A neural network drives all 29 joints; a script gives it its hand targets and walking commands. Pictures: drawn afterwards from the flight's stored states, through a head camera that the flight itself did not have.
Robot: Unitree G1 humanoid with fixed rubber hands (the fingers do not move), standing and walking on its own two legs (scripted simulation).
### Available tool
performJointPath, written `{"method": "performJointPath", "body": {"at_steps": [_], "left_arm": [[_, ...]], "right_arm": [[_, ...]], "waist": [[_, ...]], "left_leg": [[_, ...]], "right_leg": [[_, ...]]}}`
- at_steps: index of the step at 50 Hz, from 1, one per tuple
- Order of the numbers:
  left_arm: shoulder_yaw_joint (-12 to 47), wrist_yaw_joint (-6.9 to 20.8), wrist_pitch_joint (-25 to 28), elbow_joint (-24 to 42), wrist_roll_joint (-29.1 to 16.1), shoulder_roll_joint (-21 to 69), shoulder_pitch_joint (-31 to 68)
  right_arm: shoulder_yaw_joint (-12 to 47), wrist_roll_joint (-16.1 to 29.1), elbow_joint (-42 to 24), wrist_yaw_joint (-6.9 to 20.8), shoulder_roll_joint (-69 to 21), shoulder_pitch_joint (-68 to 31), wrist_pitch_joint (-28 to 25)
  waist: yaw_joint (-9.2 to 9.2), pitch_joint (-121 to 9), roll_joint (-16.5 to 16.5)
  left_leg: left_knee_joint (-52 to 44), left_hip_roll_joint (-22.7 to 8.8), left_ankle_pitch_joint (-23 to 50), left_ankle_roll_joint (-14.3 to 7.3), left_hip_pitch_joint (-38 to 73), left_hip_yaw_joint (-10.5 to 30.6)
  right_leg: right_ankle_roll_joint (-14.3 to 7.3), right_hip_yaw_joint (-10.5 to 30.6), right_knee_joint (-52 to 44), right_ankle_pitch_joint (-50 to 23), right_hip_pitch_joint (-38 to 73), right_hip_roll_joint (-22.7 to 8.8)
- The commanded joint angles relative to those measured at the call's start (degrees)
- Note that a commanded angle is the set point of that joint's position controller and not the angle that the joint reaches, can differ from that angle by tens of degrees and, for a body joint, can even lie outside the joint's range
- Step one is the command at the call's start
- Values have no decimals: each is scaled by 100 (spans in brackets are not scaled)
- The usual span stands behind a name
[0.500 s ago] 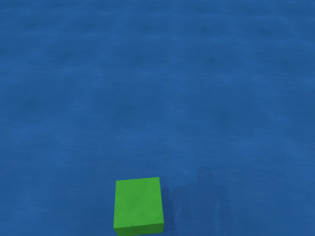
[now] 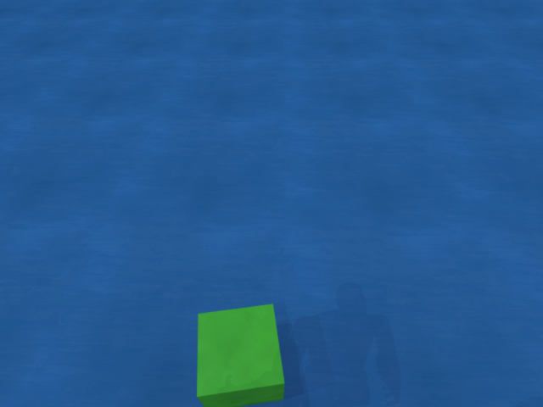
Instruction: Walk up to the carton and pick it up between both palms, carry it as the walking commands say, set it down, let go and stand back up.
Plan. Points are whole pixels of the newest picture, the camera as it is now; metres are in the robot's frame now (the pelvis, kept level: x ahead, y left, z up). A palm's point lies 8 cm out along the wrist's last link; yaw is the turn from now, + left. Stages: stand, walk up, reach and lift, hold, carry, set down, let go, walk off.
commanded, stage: walk up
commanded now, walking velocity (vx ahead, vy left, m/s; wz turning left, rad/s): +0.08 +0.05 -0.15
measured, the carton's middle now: (240, 356) +0.42 +0.10 -0.66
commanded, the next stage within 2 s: none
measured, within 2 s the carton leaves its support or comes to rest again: neither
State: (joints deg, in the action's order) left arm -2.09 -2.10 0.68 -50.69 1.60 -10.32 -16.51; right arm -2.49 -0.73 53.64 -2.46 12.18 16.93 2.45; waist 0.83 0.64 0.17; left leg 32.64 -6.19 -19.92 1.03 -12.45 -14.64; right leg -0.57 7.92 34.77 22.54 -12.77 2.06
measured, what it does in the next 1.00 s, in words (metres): steps to the left: left foot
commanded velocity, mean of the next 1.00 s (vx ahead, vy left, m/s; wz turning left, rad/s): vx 0.03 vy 0.06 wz -0.03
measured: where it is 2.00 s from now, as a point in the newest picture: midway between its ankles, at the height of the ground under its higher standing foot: outside the picture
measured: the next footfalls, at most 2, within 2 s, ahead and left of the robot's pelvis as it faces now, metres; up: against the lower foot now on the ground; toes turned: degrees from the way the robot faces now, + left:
left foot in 0.78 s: +0.06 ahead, +0.19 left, +0.00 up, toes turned +2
right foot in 1.18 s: +0.00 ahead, -0.02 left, +0.00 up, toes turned -7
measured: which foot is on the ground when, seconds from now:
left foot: down 0.00-0.32, up 0.34-0.76, down 0.78-1.00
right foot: down 0.00-0.78, up 0.80-1.00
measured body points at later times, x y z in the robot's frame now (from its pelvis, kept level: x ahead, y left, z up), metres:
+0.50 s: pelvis +0.02 +0.00 +0.02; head +0.04 -0.04 +0.47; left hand +0.06 +0.26 -0.10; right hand +0.05 -0.25 -0.14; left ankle -0.03 +0.16 -0.65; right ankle +0.00 -0.10 -0.73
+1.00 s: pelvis +0.00 +0.10 +0.02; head +0.03 +0.14 +0.46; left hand +0.02 +0.34 -0.16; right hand +0.06 -0.13 -0.11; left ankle +0.02 +0.19 -0.73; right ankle -0.03 -0.04 -0.69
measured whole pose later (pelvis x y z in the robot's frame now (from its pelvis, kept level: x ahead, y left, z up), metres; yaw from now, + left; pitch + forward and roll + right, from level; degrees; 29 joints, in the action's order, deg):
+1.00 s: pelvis +0.00 +0.10 +0.02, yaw -4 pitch -1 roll -1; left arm -3.0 -1.5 -2.7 -59.1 1.8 -11.9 -17.0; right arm -1.0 -1.7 55.1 -1.4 8.1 12.8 -1.1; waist -1.5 2.7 -3.7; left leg 23.1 -1.2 -11.4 -2.8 -11.3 -6.0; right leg 1.2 0.3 45.0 23.3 -18.2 -1.4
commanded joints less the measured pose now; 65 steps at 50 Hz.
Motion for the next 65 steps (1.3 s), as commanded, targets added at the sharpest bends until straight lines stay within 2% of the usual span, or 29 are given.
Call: {"method": "performJointPath", "body": {"at_steps": [1, 4, 7, 9, 11, 12, 14, 15, 16, 17, 18, 20, 22, 26, 29, 33, 37, 38, 39, 40, 41, 44, 47, 55, 58, 61, 62, 63, 65], "left_arm": [[-209, -39, 61, 317, -33, -890, -418], [-158, -24, 51, 559, -69, -617, -27], [-123, -6, 20, 613, -77, -347, -52], [-168, 10, -57, 585, -31, -532, 68], [-36, 24, -82, 489, 23, -373, 85], [6, 58, -55, 404, 28, -274, -112], [-18, 98, -37, 127, 15, -454, -368], [-86, 86, 6, 86, 62, -732, -355], [-128, 52, 35, 34, 26, -1155, -500], [-301, -6, 67, -40, 1, -1421, -1060], [-368, -83, 59, -119, 7, -1496, -1235], [-244, -148, 48, 28, 13, -1101, -783], [-181, -98, 62, 131, 23, -921, -420], [-189, -47, 190, 16, 35, -974, -740], [-263, -56, 163, -57, 49, -1154, -878], [-344, -66, 44, -80, 64, -1282, -706], [-367, -5, -63, -193, 25, -1222, -296], [-201, 51, -74, -377, 46, -671, -574], [-57, 79, -114, -457, 45, -164, -844], [-59, 16, -200, -378, 46, -168, -853], [-142, 43, -292, -460, 21, -517, -677], [-165, 90, -308, -701, -10, -560, -721], [-170, 53, -319, -790, 32, -506, -669], [-20, -22, -262, -802, -37, -237, -135], [31, -46, -112, -939, -30, -147, -316], [27, -12, 1, -981, -26, -443, 29], [-20, 0, 41, -897, 3, -573, 140], [9, -20, 28, -1011, -32, -504, 143], [70, -21, 21, -1057, -54, -257, 193]], "right_arm": [[-53, 3, -490, 31, 416, -153, -53], [-74, -42, -543, 37, 543, 128, -136], [-140, -1, -486, -30, 768, 281, -136], [-181, -3, -289, -63, 859, 674, -170], [-125, -50, -241, -49, 679, 456, -208], [-132, -72, -282, -30, 644, 48, -171], [-80, -14, -287, 21, 709, -234, -113], [-28, 57, -293, 52, 590, -30, -130], [24, 85, -315, 79, 339, 216, -90], [-123, 109, -227, 61, 555, 334, 79], [-120, 50, -298, 70, 643, 150, 200], [-3, 37, -305, 118, 341, 35, 211], [-25, -4, -214, 162, 375, 67, 162], [-56, -26, -278, 239, 408, -143, 134], [-72, -16, -405, 250, 433, -368, 164], [-61, -10, -532, 317, 384, -599, 165], [-105, 28, -270, 268, 475, 72, 21], [-45, 8, -157, 170, 427, 251, -136], [-63, -97, -186, 129, 767, 384, -291], [-151, -86, -262, 135, 1160, 115, -313], [-144, -78, -253, 171, 1090, -147, -297], [-1, -84, -210, 132, 524, -586, -348], [-15, -89, -55, 91, 453, -290, -421], [-72, -72, 328, 2, 440, 48, -350], [-51, 17, 459, 26, 344, 82, -312], [56, 58, 522, 85, 1, 87, -309], [-19, 51, 579, 77, 168, 170, -236], [34, 21, 609, 100, 5, 207, -236], [34, -8, 677, 113, 17, 280, -256]], "waist": [[-153, 150, -946], [140, 33, -430], [102, -149, 551], [225, -165, 871], [120, 70, 823], [-135, 167, 1022], [-280, 285, 985], [-202, 79, 396], [-208, -126, -618], [-503, -248, -1060], [-554, -96, -787], [-430, 46, -500], [-298, -27, -767], [-284, -94, -1091], [-338, -116, -1284], [-378, -90, -1509], [12, -136, -1189], [35, -267, -558], [-50, -196, 661], [-161, 106, 1166], [-161, 269, 975], [-360, 316, 1057], [-268, 104, 927], [-33, 78, 800], [-171, -39, 528], [-33, 174, -435], [-49, 254, -362], [7, 258, -694], [40, 390, -581]], "left_leg": [[50, 2, -127, -180, 454, 769], [-450, -235, 470, -295, 1270, 1015], [-763, -1037, 2819, -591, 1599, 1097], [-823, -1774, 4567, -977, 1676, 1448], [-1170, -1686, 3882, -1105, 923, 1263], [-1191, -1208, 2836, -874, 628, 844], [-749, -1004, 3078, -468, 429, 721], [-413, -674, 2143, -249, 76, 560], [179, -87, 303, -22, -140, 466], [1260, 353, -1529, 82, -841, 755], [2089, 314, -1793, 28, -1334, 1298], [2551, 188, -874, -37, -1641, 1689], [2354, 288, -232, -114, -1487, 1646], [2051, 455, -9, -10, -1443, 1392], [1612, 513, -175, 96, -1357, 1227], [837, 552, -91, 119, -879, 1047], [-1169, 640, 594, -34, 717, 815], [-1726, 181, 1029, 21, 1478, 1167], [-2212, -1034, 1132, 34, 1541, 2559], [-2448, -1893, 1107, -539, 443, 3252], [-2297, -1704, 1023, -827, -37, 3004], [-1944, -773, 1616, -695, -110, 1860], [-1792, -851, 2411, -849, 100, 1844], [-1706, -1010, 2187, -1086, 531, 2293], [-1559, -769, 1943, -780, 146, 2141], [-1352, 63, 902, -330, -63, 1512], [-1048, 279, 841, -254, -26, 1291], [-1056, 201, 898, -252, 171, 1346], [-1253, 57, 1074, -303, 374, 1501]], "right_leg": [[-783, 1428, -1181, -2685, -774, -1136], [-434, 807, -847, -2368, -1217, -754], [-24, -431, 249, -1610, -1347, -192], [49, -720, 1465, 625, -1788, 28], [144, -781, 1485, 843, -1277, -312], [88, -843, 489, 340, -834, -458], [41, -990, -912, -1371, -122, -281], [-58, -578, -1109, -2826, 449, -661], [-505, 485, -1170, -4633, 553, -1502], [-964, 1787, -1333, -5717, 993, -2472], [-1116, 1849, -1311, -5977, 1109, -2791], [-900, 1275, -1604, -4525, 859, -2444], [-662, 648, -1738, -3720, 661, -1975], [-616, 105, -1683, -4528, 719, -1817], [-679, -14, -1616, -4705, 710, -1835], [-708, 38, -1875, -2884, 240, -1855], [-319, -128, -1487, -1463, -425, -1561], [-71, -475, -1077, -714, -698, -1047], [207, -687, -65, 387, -1180, -531], [288, -684, 394, 884, -1172, -451], [235, -396, 939, 796, -872, -521], [156, -524, 1289, 38, -768, -447], [173, -696, 1400, 34, -651, -394], [99, -826, -162, 102, -370, -324], [79, -947, -1471, -951, 566, -451], [-127, -150, -1834, -1204, 420, -1141], [-262, 132, -2025, -1235, 276, -1468], [-271, -141, -2042, -988, 121, -1328], [-143, -390, -2050, -726, -97, -1033]]}}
